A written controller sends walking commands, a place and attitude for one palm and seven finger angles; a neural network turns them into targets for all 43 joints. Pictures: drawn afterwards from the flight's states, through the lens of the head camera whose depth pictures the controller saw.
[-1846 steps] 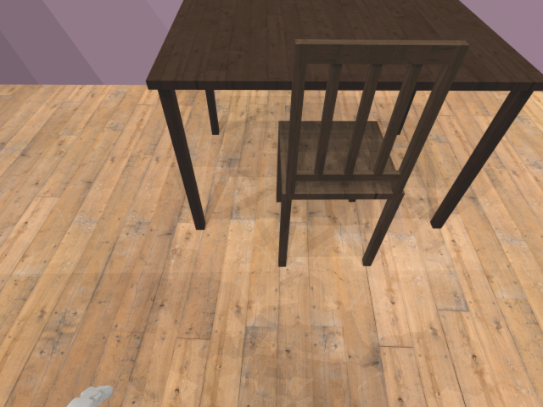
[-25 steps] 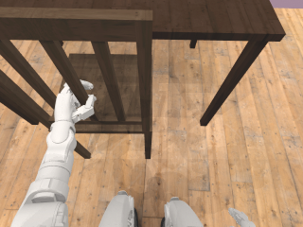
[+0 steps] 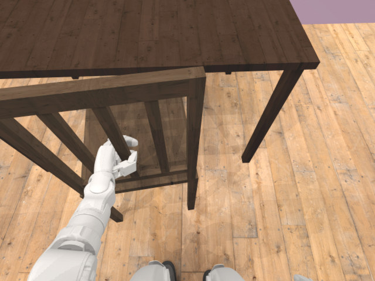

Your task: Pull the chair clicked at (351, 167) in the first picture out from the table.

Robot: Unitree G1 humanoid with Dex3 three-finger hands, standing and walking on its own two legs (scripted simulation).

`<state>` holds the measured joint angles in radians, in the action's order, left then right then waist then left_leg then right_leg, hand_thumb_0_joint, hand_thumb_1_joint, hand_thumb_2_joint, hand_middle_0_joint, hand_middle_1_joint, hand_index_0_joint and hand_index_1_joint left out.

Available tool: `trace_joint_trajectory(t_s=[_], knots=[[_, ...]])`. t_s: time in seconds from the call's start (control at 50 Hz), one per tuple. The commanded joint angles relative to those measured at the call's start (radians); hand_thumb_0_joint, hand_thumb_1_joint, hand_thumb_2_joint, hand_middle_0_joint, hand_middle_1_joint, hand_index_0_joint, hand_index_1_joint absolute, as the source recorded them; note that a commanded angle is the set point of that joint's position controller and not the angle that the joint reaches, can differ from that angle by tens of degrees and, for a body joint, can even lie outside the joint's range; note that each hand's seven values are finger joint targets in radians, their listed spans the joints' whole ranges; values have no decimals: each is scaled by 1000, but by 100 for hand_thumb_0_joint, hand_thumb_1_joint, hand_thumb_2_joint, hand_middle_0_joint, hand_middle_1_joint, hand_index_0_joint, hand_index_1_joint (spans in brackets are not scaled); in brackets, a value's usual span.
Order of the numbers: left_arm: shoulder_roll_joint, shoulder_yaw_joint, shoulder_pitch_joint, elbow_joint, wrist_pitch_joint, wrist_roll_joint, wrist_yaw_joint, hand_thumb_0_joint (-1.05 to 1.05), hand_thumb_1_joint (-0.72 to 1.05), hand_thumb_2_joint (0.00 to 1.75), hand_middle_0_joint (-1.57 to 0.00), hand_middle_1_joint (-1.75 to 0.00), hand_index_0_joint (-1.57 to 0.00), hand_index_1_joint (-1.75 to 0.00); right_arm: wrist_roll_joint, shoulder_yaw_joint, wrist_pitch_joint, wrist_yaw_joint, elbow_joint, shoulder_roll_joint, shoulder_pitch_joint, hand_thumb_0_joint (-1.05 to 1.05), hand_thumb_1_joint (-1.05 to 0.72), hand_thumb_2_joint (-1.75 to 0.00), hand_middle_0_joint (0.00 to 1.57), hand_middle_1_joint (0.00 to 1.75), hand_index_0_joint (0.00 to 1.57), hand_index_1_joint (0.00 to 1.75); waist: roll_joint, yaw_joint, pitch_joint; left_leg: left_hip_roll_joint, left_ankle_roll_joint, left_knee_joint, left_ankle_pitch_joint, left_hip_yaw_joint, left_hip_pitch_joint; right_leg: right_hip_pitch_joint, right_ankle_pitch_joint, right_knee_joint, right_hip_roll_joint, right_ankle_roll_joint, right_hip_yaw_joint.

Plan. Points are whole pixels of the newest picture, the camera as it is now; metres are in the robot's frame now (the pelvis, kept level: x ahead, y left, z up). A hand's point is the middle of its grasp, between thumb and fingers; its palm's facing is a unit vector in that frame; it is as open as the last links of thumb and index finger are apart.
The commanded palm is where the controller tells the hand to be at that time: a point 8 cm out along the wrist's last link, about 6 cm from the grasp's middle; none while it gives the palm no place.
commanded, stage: step backward, pulling the chair out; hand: left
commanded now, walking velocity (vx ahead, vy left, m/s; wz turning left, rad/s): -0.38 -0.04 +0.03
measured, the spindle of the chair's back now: (121, 148) +0.41 +0.15 -0.03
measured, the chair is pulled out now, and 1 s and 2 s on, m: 0.08 0.17 0.24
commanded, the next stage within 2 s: none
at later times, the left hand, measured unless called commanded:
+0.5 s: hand (147, 185) +0.32 +0.09 -0.05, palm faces -0.02 -0.99 -0.16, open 5.3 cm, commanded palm +0.32 +0.14 -0.05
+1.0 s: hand (146, 196) +0.30 +0.09 -0.05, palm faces +0.03 -0.98 -0.18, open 5.5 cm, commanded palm +0.29 +0.14 -0.05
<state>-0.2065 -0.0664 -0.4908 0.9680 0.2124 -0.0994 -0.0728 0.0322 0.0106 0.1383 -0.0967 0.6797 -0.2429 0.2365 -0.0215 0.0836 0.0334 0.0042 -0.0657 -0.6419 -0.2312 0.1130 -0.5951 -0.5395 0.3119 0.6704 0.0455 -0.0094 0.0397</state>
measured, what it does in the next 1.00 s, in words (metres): shifts its weight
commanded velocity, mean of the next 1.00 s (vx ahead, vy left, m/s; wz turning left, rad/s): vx -0.38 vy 0.02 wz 0.03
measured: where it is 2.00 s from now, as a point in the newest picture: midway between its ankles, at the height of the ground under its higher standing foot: outside the picture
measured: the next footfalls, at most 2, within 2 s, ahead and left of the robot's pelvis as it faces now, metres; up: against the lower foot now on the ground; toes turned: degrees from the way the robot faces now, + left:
left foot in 1.30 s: -0.16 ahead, +0.20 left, +0.00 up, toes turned +2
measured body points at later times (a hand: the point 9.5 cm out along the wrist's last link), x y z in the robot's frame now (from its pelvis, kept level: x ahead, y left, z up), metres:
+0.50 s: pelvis -0.04 -0.01 +0.01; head +0.04 -0.02 +0.45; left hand +0.32 +0.14 -0.04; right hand +0.05 -0.31 -0.12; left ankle +0.05 +0.08 -0.72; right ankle +0.01 -0.11 -0.72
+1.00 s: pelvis -0.07 -0.03 +0.01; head +0.02 -0.06 +0.45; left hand +0.29 +0.14 -0.04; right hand +0.02 -0.28 -0.15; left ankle +0.03 +0.08 -0.71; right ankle -0.01 -0.12 -0.72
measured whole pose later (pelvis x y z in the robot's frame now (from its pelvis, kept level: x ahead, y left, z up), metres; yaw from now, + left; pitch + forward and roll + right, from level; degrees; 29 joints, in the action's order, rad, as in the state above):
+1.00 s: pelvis -0.07 -0.03 +0.01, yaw -2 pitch +2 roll +0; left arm -0.16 -0.05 -0.51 1.07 0.19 -0.11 -0.09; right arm 0.04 0.00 -0.02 -0.11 0.80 -0.22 0.18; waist -0.06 0.04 0.16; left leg 0.02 0.01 -0.68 -0.32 0.05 -0.51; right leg -0.42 0.22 0.60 0.05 -0.06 -0.02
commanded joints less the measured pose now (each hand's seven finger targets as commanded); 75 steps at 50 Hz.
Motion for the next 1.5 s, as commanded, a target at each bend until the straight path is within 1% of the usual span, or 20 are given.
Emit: trace_joint_trajectory(t_s=[0.0,0.14,0.26,0.34,0.4,0.46,0.52,0.56,0.68,0.82,0.88,0.92,0.96,1.02,1.16,1.22,1.28,1.32,1.36,1.48], knots=[[-152,23,-315,-185,42,44,-10,0,90,90,-50,-145,-50,-145,-1,57,-44,-13,-62,-162,36,0,-90,-90,20,30,20,30,-152,-25,-458,218,-21,131,457,-271,453,45,5,-30,-12,3,6],[-163,34,-384,-118,48,39,-33,0,90,90,-50,-145,-50,-145,30,48,-84,-26,-12,-146,38,0,-90,-90,20,30,20,30,42,6,-436,108,26,43,151,-146,353,119,-238,-204,-93,42,85],[-225,15,-407,-92,46,48,-73,0,90,90,-50,-145,-50,-145,46,44,-101,-24,2,-157,9,0,-90,-90,20,30,20,30,49,-2,-354,23,60,-1,-41,-86,311,136,-139,-349,-201,87,199],[-167,66,-404,-114,29,44,-77,0,90,90,-50,-145,-50,-145,54,35,-101,-24,-2,-154,-20,0,-90,-90,20,30,20,30,37,-13,-363,8,62,19,-20,-92,306,219,-219,-346,-222,83,163],[-135,92,-390,-133,9,37,-73,0,90,90,-50,-145,-50,-145,58,36,-98,-32,-5,-162,-16,0,-90,-90,20,30,20,30,42,-11,-409,33,54,70,147,-112,357,240,-353,-277,-179,87,92],[-116,107,-364,-124,2,25,-66,0,90,90,-50,-145,-50,-145,62,40,-99,-36,-20,-177,-20,0,-90,-90,20,30,20,30,49,-14,-378,80,29,124,126,-163,411,159,-162,-269,-120,83,58],[-58,143,-377,-151,21,11,-49,0,90,90,-50,-145,-50,-145,48,41,-117,-42,-16,-177,-32,0,-90,-90,20,30,20,30,-143,-24,-376,172,-4,276,8,-303,429,97,65,-123,-32,15,-7],[-77,116,-376,-157,31,13,-48,0,90,90,-50,-145,-50,-145,28,49,-128,-48,-14,-181,-41,0,-90,-90,20,30,20,30,-197,-40,-380,225,-25,340,-21,-395,457,81,92,-22,-8,-7,-5],[-76,98,-386,-140,37,37,-33,0,90,90,-50,-145,-50,-145,-4,43,-168,-27,15,-153,14,0,-90,-90,20,30,20,30,-126,-34,-437,266,-41,213,468,-320,692,35,71,-32,-25,-4,18],[-109,51,-391,-123,34,43,-19,0,90,90,-50,-145,-50,-145,-3,46,-189,-25,18,-144,-19,0,-90,-90,20,30,20,30,-86,-45,-372,248,-28,200,227,-273,444,206,-55,-114,-51,-7,17],[-155,27,-388,-110,31,41,-28,0,90,90,-50,-145,-50,-145,5,49,-195,-32,12,-137,-40,0,-90,-90,20,30,20,30,-31,-47,-310,172,16,138,-21,-202,296,231,-13,-218,-133,-27,107],[-189,20,-397,-113,31,35,-44,0,90,90,-50,-145,-50,-145,19,48,-199,-27,12,-123,-32,0,-90,-90,20,30,20,30,115,-34,-286,57,75,-32,-169,-127,284,163,98,-382,-281,-74,310],[-211,-7,-376,-77,15,45,-61,0,90,90,-50,-145,-50,-145,22,53,-194,-22,20,-140,-50,0,-90,-90,20,30,20,30,145,-66,-295,-8,105,-263,-239,-153,196,222,-99,-396,-377,-104,369],[-175,11,-366,-118,10,49,-56,0,90,90,-50,-145,-50,-145,26,37,-201,-14,32,-127,-64,0,-90,-90,20,30,20,30,37,-77,-383,-1,110,-342,-286,-243,87,447,-544,-249,-423,-149,294],[-135,16,-319,-115,-57,33,-63,0,90,90,-50,-145,-50,-145,32,48,-153,-32,22,-150,-30,0,-90,-90,20,30,20,30,158,-53,-409,3,127,-100,-265,-203,133,605,-875,-172,-377,-110,165],[-73,57,-340,-175,-65,30,-50,0,90,90,-50,-145,-50,-145,25,57,-125,-44,13,-151,0,0,-90,-90,20,30,20,30,172,-32,-464,33,122,104,-60,-141,239,598,-885,-124,-308,-55,70],[-1,111,-327,-250,-70,24,-30,0,90,90,-50,-145,-50,-145,24,81,-96,-43,-36,-173,12,0,-90,-90,20,30,20,30,53,-24,-499,139,91,168,395,-161,437,439,-692,-106,-180,20,-22],[38,145,-327,-277,-55,36,-11,0,90,90,-50,-145,-50,-145,28,90,-86,-24,-57,-178,23,0,-90,-90,20,30,20,30,24,-17,-501,159,86,154,410,-147,470,393,-522,-134,-106,39,-52],[38,158,-342,-332,-38,53,2,0,90,90,-50,-145,-50,-145,16,84,-82,-25,-78,-155,-4,0,-90,-90,20,30,20,30,-46,-1,-523,144,108,126,556,-101,484,430,-699,-100,-115,26,-65],[-16,116,-333,-343,-11,73,15,0,90,90,-50,-145,-50,-145,-4,68,-55,-21,-104,-131,-34,0,-90,-90,20,30,20,30,-104,-14,-380,175,107,188,374,-114,346,350,-496,-73,-80,24,-68]])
